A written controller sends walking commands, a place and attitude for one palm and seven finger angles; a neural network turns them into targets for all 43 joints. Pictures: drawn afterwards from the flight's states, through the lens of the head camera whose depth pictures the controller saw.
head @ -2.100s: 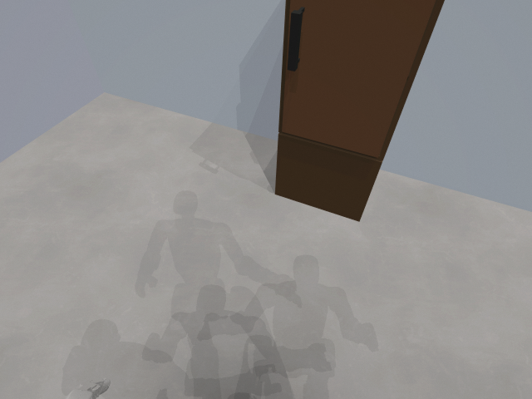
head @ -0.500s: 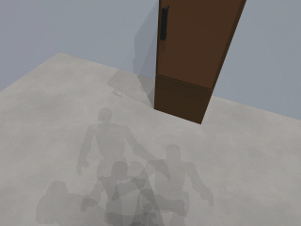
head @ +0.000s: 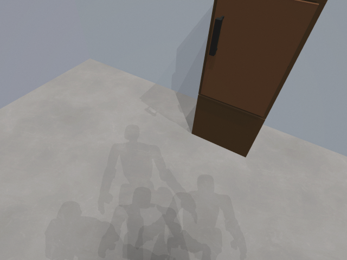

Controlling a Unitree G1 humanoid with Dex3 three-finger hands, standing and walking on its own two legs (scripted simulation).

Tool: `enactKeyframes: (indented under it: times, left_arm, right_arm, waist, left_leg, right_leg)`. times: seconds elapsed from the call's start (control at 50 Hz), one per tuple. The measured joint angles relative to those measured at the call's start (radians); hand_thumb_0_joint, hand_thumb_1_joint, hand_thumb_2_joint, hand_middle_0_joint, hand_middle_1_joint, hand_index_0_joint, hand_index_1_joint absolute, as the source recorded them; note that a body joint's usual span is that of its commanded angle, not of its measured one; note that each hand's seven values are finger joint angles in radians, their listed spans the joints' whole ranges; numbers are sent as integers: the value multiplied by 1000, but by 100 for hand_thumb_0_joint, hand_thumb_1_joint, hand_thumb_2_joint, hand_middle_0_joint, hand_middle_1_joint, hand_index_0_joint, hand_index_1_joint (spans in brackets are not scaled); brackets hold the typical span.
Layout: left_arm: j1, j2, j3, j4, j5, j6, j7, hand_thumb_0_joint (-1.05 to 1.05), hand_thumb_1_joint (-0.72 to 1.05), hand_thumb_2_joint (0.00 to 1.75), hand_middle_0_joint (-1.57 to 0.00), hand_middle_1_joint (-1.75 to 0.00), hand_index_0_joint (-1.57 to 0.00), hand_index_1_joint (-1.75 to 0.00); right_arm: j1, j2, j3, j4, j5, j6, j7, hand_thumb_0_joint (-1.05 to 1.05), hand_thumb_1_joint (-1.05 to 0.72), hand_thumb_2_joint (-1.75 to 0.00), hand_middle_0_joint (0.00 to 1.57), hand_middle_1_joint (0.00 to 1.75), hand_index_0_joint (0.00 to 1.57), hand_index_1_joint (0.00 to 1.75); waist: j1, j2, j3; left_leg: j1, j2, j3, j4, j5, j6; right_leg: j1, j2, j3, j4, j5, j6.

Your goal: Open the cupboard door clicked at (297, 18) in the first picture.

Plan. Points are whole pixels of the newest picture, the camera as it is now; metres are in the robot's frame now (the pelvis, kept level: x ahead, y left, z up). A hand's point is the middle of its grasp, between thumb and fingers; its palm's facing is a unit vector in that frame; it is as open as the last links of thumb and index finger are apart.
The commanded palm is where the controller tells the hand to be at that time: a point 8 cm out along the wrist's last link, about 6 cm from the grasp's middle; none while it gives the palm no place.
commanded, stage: walk to a spot facing it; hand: left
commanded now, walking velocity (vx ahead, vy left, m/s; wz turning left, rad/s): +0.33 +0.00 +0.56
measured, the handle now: (217, 36) +1.10 -0.14 +0.04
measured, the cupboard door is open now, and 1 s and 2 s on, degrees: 0 0 0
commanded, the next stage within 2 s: turn to face it in 0.38 s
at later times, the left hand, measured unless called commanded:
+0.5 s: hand (78, 248) +0.18 +0.27 -0.17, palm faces +0.15 -0.98 -0.15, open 7.4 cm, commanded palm none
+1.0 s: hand (100, 192) +0.34 +0.26 -0.17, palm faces -0.03 -0.97 -0.24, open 7.4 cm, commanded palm none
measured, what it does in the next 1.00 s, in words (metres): walks ahead: left foot, then right foot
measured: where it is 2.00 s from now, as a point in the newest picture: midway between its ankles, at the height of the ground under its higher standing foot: (155, 248)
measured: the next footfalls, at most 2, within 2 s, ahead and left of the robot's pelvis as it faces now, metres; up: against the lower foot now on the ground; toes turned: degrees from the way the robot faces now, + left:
left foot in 0.12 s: +0.11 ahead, +0.14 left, +0.00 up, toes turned +12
right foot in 0.70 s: +0.39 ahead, +0.01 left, +0.00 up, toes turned -3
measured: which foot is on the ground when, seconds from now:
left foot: up 0.00-0.10, down 0.12-0.70, up 0.72-1.00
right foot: down 0.00-0.12, up 0.14-0.68, down 0.70-1.00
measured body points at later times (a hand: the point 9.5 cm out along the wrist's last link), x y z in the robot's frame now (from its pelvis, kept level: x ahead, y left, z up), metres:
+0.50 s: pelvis +0.16 +0.09 +0.00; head +0.16 +0.10 +0.45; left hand +0.17 +0.32 -0.16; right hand +0.13 -0.12 -0.15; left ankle +0.07 +0.13 -0.74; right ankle +0.26 -0.04 -0.67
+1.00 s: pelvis +0.29 +0.07 -0.01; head +0.33 +0.05 +0.44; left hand +0.34 +0.31 -0.15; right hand +0.38 -0.18 -0.15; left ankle +0.31 +0.25 -0.68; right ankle +0.35 +0.01 -0.74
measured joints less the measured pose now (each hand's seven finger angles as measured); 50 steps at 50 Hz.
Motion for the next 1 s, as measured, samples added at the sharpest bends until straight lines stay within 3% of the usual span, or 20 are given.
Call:
enactKeyframes:
  times: [0.04,0.12,0.16,0.2,0.24,0.28,0.38,0.5,0.6,0.66,0.68,0.7,0.74,0.76,0.8,0.84,0.9,1.0]
  left_arm:
    - [31,-7,5,4,3,-6,-1,0,90,90,-20,-30,-21,-30]
    - [84,-10,16,22,1,0,-4,0,90,90,-20,-30,-21,-30]
    - [98,-12,22,35,-5,21,-6,0,90,90,-20,-30,-21,-30]
    - [93,-15,27,44,-3,38,-6,1,90,90,-20,-30,-21,-30]
    - [74,-17,32,45,2,36,-11,1,90,90,-20,-30,-20,-30]
    - [48,-20,34,34,5,25,-13,1,90,90,-20,-30,-20,-30]
    - [4,-46,31,7,4,9,-9,1,91,90,-19,-30,-20,-30]
    - [-30,-82,34,12,-1,23,-5,0,91,90,-19,-30,-20,-30]
    - [-70,-108,32,8,-6,25,-2,0,91,90,-19,-30,-20,-30]
    - [-81,-122,31,-11,-3,15,-4,0,91,90,-19,-30,-20,-30]
    - [-77,-123,31,-19,0,6,-6,0,91,90,-19,-30,-20,-30]
    - [-69,-119,32,-28,3,-6,-7,0,91,90,-19,-30,-20,-30]
    - [-67,-120,39,-38,-5,-27,4,0,91,90,-20,-30,-20,-30]
    - [-66,-118,40,-43,-11,-26,9,0,91,90,-20,-30,-20,-30]
    - [-58,-107,41,-46,-18,-14,16,0,91,90,-20,-30,-20,-30]
    - [-49,-96,44,-41,-17,-1,24,0,91,90,-20,-30,-20,-30]
    - [-39,-88,44,-34,-12,13,22,0,91,90,-20,-30,-20,-30]
    - [-27,-86,47,-44,-7,23,6,0,90,90,-20,-30,-20,-30]
  right_arm:
    - [15,16,-5,-11,3,-2,9,1,-90,-90,20,30,20,30]
    - [39,38,-13,-46,3,-26,18,1,-90,-90,20,30,20,30]
    - [42,47,-23,-59,-3,-51,10,1,-90,-90,20,30,20,30]
    - [51,62,-24,-61,-1,-63,-3,1,-90,-90,20,30,20,30]
    - [70,82,-20,-52,1,-70,-15,0,-90,-90,20,30,20,30]
    - [90,104,-13,-36,2,-80,-24,0,-90,-90,20,30,20,30]
    - [135,150,-8,6,10,-100,-37,0,-90,-90,20,30,20,30]
    - [170,187,-8,38,8,-110,-52,0,-90,-90,20,30,20,30]
    - [182,193,-6,51,0,-109,-63,0,-90,-90,20,30,20,30]
    - [184,181,-13,59,1,-95,-68,0,-90,-90,20,30,20,30]
    - [186,175,-16,62,4,-89,-68,0,-90,-90,20,30,20,30]
    - [189,172,-20,63,8,-81,-67,0,-90,-90,20,30,20,30]
    - [152,154,-28,57,18,-62,-65,1,-90,-90,20,30,20,30]
    - [124,143,-34,47,20,-53,-67,1,-90,-90,20,30,20,30]
    - [64,126,-40,14,15,-40,-65,1,-90,-90,20,30,20,30]
    - [5,112,-43,-27,7,-31,-60,1,-91,-90,20,30,20,30]
    - [-70,91,-47,-84,0,-21,-56,1,-91,-90,19,30,20,30]
    - [-149,64,-49,-139,-5,-12,-50,0,-91,-90,19,30,20,30]
  waist:
    - [0,-13,13]
    - [-9,-36,37]
    - [-12,-47,45]
    - [-14,-47,46]
    - [-18,-46,42]
    - [-18,-42,41]
    - [-13,-28,30]
    - [-18,-21,27]
    - [-29,-8,57]
    - [-28,17,79]
    - [-23,22,84]
    - [-18,16,84]
    - [-2,29,101]
    - [-1,37,115]
    - [-1,37,127]
    - [-4,29,124]
    - [-2,19,106]
    - [21,22,76]
  left_leg:
    - [-27,15,27,4,-1,-3]
    - [-2,23,79,-168,117,3]
    - [-14,0,95,-124,161,40]
    - [8,-17,103,-131,124,68]
    - [52,-37,97,-201,135,77]
    - [104,-56,84,-285,164,82]
    - [235,-83,58,-453,202,91]
    - [368,-93,63,-533,166,85]
    - [439,-85,90,-517,89,66]
    - [445,-61,115,-418,-1,49]
    - [431,-51,125,-346,-35,43]
    - [388,-44,135,-221,-62,33]
    - [227,-27,94,154,-86,8]
    - [155,-24,61,293,-86,1]
    - [28,-6,29,436,-43,-14]
    - [-71,23,9,448,7,-27]
    - [-156,57,-18,347,47,-47]
    - [-178,73,-53,206,91,-68]
  right_leg:
    - [25,-20,-22,-1,-17,17]
    - [37,-76,-64,101,-111,59]
    - [-55,-96,-26,342,-201,42]
    - [-177,-76,22,592,-210,21]
    - [-278,-69,28,721,-134,14]
    - [-350,-72,23,751,-56,19]
    - [-459,-76,25,706,61,36]
    - [-501,-67,12,599,113,33]
    - [-447,-26,-28,377,126,-6]
    - [-376,22,-57,281,125,-37]
    - [-338,35,-64,246,139,-48]
    - [-299,40,-61,210,169,-80]
    - [-301,66,-54,248,81,-128]
    - [-290,79,-52,248,65,-136]
    - [-266,96,-40,207,78,-132]
    - [-246,109,-21,151,106,-132]
    - [-238,116,16,94,136,-133]
    - [-240,126,81,60,153,-120]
